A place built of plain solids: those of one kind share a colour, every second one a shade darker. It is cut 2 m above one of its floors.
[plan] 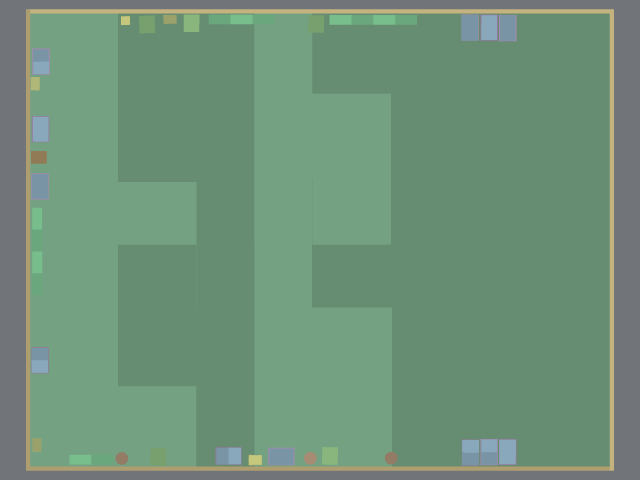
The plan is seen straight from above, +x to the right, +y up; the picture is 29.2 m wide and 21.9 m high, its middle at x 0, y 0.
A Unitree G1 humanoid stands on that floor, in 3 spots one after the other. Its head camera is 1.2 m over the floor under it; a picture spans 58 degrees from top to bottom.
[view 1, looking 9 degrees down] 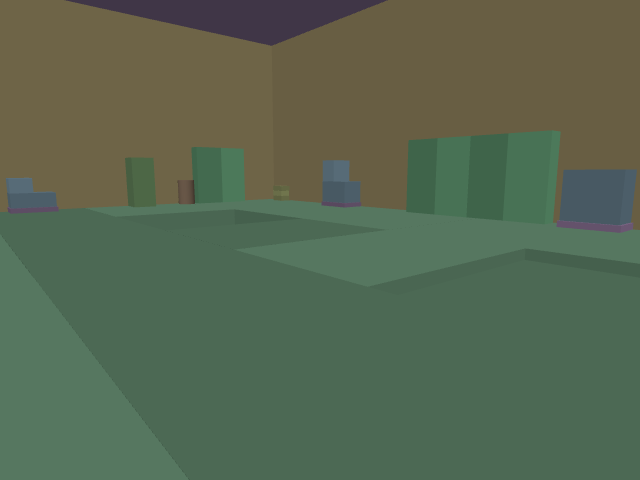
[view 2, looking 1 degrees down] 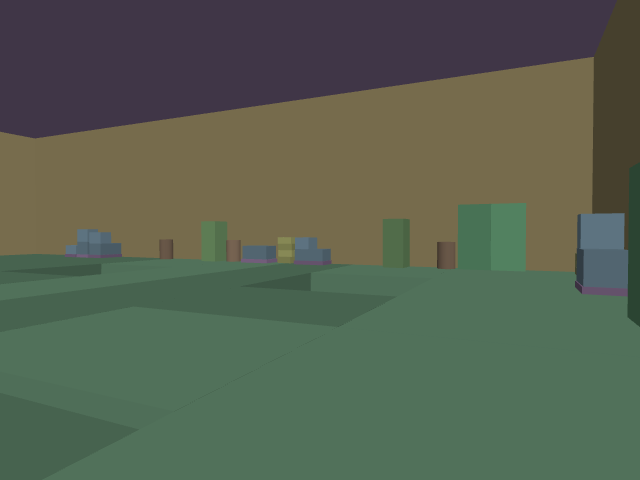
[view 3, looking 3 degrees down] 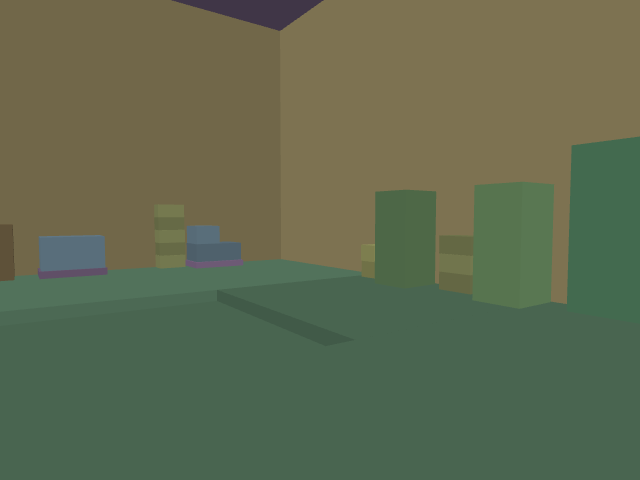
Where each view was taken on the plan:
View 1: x -2.40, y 5.72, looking -130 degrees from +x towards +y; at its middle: floor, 7.67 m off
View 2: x -11.32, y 4.84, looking -65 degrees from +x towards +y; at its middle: wall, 16.74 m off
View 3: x -2.40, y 4.12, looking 145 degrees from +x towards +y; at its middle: wall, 10.83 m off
